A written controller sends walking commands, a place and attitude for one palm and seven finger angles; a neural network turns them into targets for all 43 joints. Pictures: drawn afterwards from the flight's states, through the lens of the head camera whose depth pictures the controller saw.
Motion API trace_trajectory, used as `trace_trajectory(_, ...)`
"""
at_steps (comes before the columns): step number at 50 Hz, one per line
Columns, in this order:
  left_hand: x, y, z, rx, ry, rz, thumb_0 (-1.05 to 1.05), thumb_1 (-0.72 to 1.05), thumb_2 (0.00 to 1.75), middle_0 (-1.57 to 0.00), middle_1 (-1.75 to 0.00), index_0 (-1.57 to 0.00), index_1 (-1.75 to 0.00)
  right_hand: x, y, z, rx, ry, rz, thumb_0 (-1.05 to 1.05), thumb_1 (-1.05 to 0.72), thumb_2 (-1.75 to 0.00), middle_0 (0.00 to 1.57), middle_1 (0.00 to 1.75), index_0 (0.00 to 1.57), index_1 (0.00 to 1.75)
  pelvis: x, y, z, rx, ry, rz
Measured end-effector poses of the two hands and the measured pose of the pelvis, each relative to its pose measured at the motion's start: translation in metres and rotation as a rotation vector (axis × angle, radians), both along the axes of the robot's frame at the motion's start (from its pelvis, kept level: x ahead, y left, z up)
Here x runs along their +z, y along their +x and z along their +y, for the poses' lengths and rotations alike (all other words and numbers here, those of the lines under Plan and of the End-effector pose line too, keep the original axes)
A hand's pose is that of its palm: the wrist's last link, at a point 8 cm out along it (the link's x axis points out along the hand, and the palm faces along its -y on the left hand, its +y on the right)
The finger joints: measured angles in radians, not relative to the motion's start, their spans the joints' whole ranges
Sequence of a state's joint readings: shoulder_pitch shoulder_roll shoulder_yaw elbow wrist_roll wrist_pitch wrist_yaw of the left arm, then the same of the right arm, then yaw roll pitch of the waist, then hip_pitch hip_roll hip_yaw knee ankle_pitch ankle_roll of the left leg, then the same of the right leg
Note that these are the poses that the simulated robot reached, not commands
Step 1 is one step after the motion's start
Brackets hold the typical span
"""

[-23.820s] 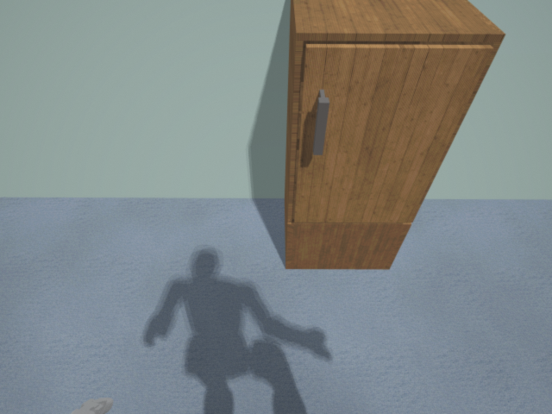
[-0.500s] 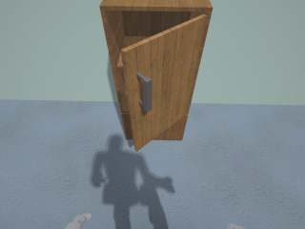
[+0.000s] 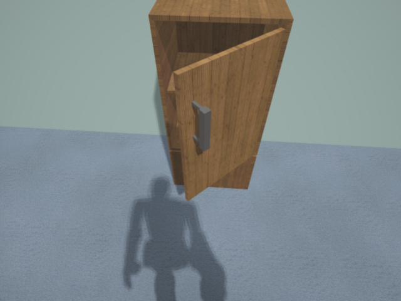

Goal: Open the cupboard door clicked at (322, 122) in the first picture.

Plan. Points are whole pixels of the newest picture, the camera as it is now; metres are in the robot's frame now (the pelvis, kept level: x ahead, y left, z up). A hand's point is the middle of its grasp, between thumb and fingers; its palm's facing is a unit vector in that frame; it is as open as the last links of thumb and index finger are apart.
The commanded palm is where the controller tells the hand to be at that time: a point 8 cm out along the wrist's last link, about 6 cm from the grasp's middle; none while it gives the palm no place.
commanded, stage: let the arm hang, fingers relaxed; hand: left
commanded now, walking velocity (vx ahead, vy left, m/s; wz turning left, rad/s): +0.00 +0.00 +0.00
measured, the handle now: (200, 126) +0.57 +0.03 +0.00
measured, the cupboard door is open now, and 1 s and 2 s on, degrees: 43 43 43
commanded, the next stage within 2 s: look to check the result in 0.36 s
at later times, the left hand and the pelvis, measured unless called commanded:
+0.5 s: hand out of the picture +0.00 +0.17 -0.18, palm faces +0.04 -0.98 -0.18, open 7.4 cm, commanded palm none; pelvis +0.01 +0.01 +0.00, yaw +0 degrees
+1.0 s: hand out of the picture +0.02 +0.17 -0.17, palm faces +0.03 -0.98 -0.19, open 7.4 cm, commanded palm none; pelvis +0.02 +0.00 +0.00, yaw +0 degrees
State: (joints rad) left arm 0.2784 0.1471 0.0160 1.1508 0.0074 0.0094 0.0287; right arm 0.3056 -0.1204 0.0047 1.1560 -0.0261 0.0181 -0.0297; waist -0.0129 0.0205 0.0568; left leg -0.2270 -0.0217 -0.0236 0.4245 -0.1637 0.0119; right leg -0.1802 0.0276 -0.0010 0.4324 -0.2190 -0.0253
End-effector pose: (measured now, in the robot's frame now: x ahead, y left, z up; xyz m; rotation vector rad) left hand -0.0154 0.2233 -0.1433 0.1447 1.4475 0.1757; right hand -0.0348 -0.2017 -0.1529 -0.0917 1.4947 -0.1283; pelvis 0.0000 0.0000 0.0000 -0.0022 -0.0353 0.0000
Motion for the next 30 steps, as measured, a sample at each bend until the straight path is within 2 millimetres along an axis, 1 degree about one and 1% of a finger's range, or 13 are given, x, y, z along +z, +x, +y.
trace_trajectory(6, -0.004, 0.002, -0.011, 0.004, -0.036, -0.017, 0.00, 0.91, 0.90, -0.20, -0.29, -0.20, -0.30, 0.001, 0.014, 0.002, 0.006, -0.008, -0.045, 0.00, -0.91, -0.90, 0.20, 0.30, 0.20, 0.30, 0.000, 0.000, 0.003, -0.001, 0.001, 0.002)
trace_trajectory(10, -0.006, 0.004, -0.015, 0.004, -0.048, -0.025, 0.00, 0.91, 0.90, -0.20, -0.29, -0.20, -0.30, 0.002, 0.022, 0.001, 0.013, -0.019, -0.064, 0.00, -0.91, -0.90, 0.20, 0.30, 0.20, 0.30, 0.000, 0.001, 0.004, 0.000, 0.002, 0.004)
trace_trajectory(17, -0.006, 0.005, -0.011, 0.005, -0.045, -0.025, 0.00, 0.92, 0.90, -0.20, -0.29, -0.20, -0.30, 0.004, 0.027, -0.003, 0.012, -0.032, -0.075, 0.01, -0.91, -0.90, 0.20, 0.30, 0.20, 0.30, 0.000, 0.003, 0.005, 0.000, 0.001, 0.006)
trace_trajectory(30, -0.002, 0.012, 0.002, -0.003, -0.015, -0.017, 0.00, 0.91, 0.90, -0.20, -0.29, -0.20, -0.30, 0.004, 0.031, -0.001, 0.017, -0.024, -0.058, 0.00, -0.91, -0.90, 0.20, 0.30, 0.20, 0.30, 0.001, 0.008, 0.006, 0.000, 0.003, 0.010)
